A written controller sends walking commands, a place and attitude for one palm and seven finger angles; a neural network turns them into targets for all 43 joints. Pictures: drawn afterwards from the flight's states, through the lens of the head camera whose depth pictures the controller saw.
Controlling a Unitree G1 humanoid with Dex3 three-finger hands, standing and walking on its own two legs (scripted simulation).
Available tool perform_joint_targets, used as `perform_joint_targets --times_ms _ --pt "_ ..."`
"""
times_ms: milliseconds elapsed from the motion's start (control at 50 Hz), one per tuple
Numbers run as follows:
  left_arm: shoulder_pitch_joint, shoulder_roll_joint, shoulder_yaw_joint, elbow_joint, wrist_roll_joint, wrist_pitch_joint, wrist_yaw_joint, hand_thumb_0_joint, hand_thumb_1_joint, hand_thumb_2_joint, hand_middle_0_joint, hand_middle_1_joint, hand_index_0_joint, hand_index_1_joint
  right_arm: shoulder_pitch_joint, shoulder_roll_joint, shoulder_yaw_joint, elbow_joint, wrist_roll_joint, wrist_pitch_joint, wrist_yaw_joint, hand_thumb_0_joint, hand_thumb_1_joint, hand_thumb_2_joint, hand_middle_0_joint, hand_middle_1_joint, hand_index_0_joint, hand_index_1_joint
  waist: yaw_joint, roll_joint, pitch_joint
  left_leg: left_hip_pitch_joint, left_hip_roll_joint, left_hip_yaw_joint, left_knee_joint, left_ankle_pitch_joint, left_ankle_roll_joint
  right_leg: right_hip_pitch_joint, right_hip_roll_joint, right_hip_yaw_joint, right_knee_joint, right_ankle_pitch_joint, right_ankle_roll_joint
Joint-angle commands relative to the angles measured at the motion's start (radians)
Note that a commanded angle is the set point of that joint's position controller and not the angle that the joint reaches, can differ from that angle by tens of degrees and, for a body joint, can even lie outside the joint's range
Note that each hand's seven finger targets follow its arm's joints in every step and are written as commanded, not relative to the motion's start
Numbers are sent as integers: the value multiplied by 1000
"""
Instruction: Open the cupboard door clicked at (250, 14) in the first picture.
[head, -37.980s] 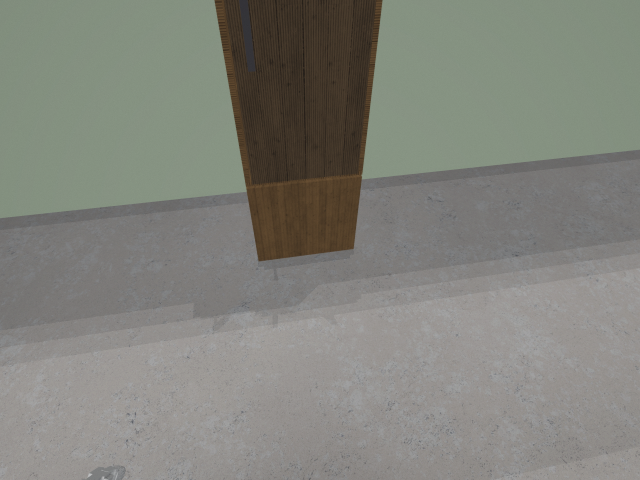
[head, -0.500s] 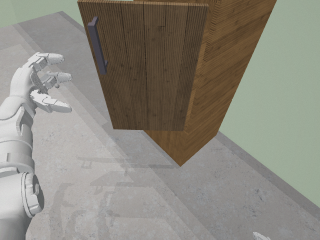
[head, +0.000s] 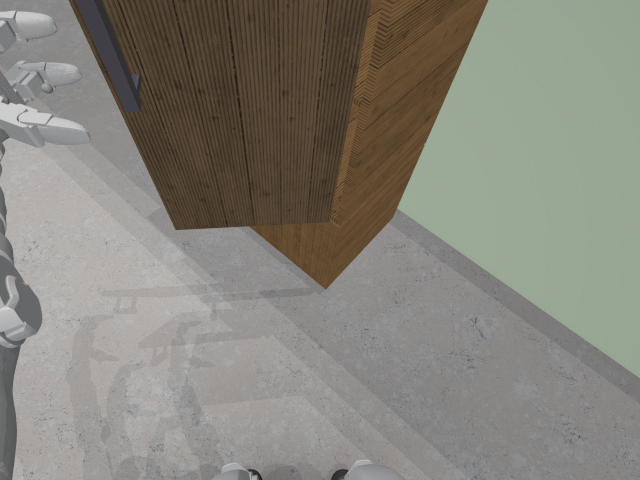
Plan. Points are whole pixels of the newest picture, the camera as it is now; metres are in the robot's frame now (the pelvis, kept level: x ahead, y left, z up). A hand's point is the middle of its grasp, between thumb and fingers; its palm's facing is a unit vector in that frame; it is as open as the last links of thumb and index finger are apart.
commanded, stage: move the hooked fingers beside the handle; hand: left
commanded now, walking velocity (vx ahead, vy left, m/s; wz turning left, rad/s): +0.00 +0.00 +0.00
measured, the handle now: (113, 42) +0.62 +0.20 +0.15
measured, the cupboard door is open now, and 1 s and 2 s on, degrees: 47 47 47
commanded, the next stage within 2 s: slide the fingers in behind the handle in 1.94 s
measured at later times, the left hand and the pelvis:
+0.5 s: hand (50, 61) +0.58 +0.26 +0.16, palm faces +0.01 -1.00 +0.02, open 14.0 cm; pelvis +0.03 +0.01 +0.00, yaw -2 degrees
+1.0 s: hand (45, 74) +0.54 +0.25 +0.16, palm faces +0.03 -1.00 +0.00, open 14.0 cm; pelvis +0.02 +0.00 +0.00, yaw +0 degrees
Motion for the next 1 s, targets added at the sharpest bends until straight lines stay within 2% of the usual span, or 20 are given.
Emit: perform_joint_targets --times_ms 0,20,120,180,240,260,280,380,440,480,600,620,660,700,720,760,820,880,900,980 --pt "-535 312 35 -197 2 -69 14 0 -500 300 -300 -1200 -300 -1200 190 -188 -66 -41 -9 -2 -16 0 -900 -900 200 300 200 300 -23 138 -431 381 -36 -104 -25 335 25 17 37 46 -55 307 4" --pt "-525 370 75 -188 10 -69 16 0 -500 300 -300 -1200 -300 -1200 196 -193 -68 -43 -9 3 -15 0 -900 -900 200 300 200 300 -14 137 -462 375 -33 -101 -17 350 25 37 37 52 -53 330 6" --pt "-524 427 98 -183 38 -67 8 0 -500 300 -300 -1200 -300 -1200 229 -191 -68 -49 -16 32 -8 0 -900 -900 200 300 200 300 -14 180 -507 381 -33 -91 8 440 24 54 43 53 -37 421 8" --pt "-547 388 49 -147 46 -45 -6 0 -500 300 -300 -1200 -300 -1200 243 -192 -68 -44 -16 49 -7 0 -900 -900 200 300 200 300 -42 177 -454 360 -30 -92 9 424 24 17 47 47 -46 405 10" --pt "-585 402 66 -161 41 -43 -9 0 -500 300 -300 -1200 -300 -1200 267 -195 -70 -35 -23 56 -8 0 -900 -900 200 300 200 300 -51 198 -488 401 -24 -99 22 474 23 3 52 44 -45 424 8" --pt "-552 426 88 -155 44 -42 -12 0 -500 300 -300 -1200 -300 -1200 274 -195 -70 -38 -24 59 -6 0 -900 -900 200 300 200 300 -37 192 -503 395 -25 -100 23 485 23 12 54 41 -39 429 6" --pt "-552 385 56 -157 40 -38 -18 0 -500 300 -300 -1200 -300 -1200 272 -191 -70 -37 -24 62 -3 0 -900 -900 200 300 200 300 -46 210 -493 403 -24 -96 23 501 22 4 54 41 -40 444 5" --pt "-471 372 77 -187 31 -25 -25 0 -500 300 -300 -1200 -300 -1200 279 -188 -79 -49 -28 79 10 0 -900 -900 200 300 200 300 -23 200 -511 424 -20 -96 32 583 19 15 60 30 -31 492 4" --pt "-466 410 118 -249 27 -34 -20 0 -500 300 -300 -1200 -300 -1200 281 -187 -82 -59 -31 86 16 0 -900 -900 200 300 200 300 -4 221 -545 452 -18 -102 38 643 17 31 62 28 -23 519 2" --pt "-469 353 79 -273 23 -37 -16 0 -500 300 -300 -1200 -300 -1200 268 -181 -84 -62 -29 90 23 0 -900 -900 200 300 200 300 -12 236 -524 464 -17 -101 38 634 15 9 64 26 -28 499 2" --pt "-456 320 89 -347 -3 -53 -7 0 -500 300 -300 -1200 -300 -1200 250 -176 -88 -64 -29 90 32 0 -900 -900 200 300 200 300 0 267 -558 529 -14 -107 48 712 13 13 67 21 -23 520 -4" --pt "-431 337 102 -321 1 -45 -3 0 -500 300 -300 -1200 -300 -1200 245 -176 -88 -65 -26 94 34 0 -900 -900 200 300 200 300 5 232 -546 510 -13 -110 45 694 14 16 66 22 -24 512 -1" --pt "-439 260 44 -330 -2 -38 -1 0 -500 300 -300 -1200 -300 -1200 229 -169 -90 -67 -24 92 36 0 -900 -900 200 300 200 300 -8 225 -508 503 -14 -107 40 662 15 -2 65 18 -31 490 3" --pt "-416 262 57 -321 -9 -35 7 0 -500 300 -300 -1200 -300 -1200 224 -171 -86 -73 -24 91 34 0 -900 -900 200 300 200 300 1 227 -507 496 -18 -102 38 658 17 13 63 21 -28 497 -3" --pt "-425 280 67 -304 -9 -31 10 0 -500 300 -300 -1200 -300 -1200 219 -172 -87 -69 -22 92 33 0 -900 -900 200 300 200 300 -6 200 -494 478 -17 -102 35 633 18 18 62 24 -31 500 2" --pt "-431 237 33 -282 -10 -27 13 0 -500 300 -300 -1200 -300 -1200 211 -170 -87 -70 -21 89 32 0 -900 -900 200 300 200 300 -18 161 -459 443 -23 -97 31 575 22 18 61 25 -34 489 4" --pt "-467 282 55 -295 -4 -45 21 0 -500 300 -300 -1200 -300 -1200 205 -173 -81 -72 -20 86 28 0 -900 -900 200 300 200 300 -16 173 -477 440 -27 -99 32 567 22 34 57 32 -25 501 2" --pt "-485 260 25 -227 0 -48 21 0 -500 300 -300 -1200 -300 -1200 192 -174 -77 -67 -15 81 24 0 -900 -900 200 300 200 300 -40 133 -419 381 -31 -93 27 440 26 11 55 36 -34 430 6" --pt "-502 299 49 -227 0 -56 23 0 -500 300 -300 -1200 -300 -1200 196 -178 -72 -68 -16 78 18 0 -900 -900 200 300 200 300 -37 132 -419 364 -34 -92 27 431 30 27 51 39 -32 435 3" --pt "-557 283 -1 -170 15 -57 19 0 -500 300 -300 -1200 -300 -1200 194 -182 -64 -61 -10 64 9 0 -900 -900 200 300 200 300 -67 140 -386 327 -32 -99 24 319 30 -26 46 47 -43 334 8"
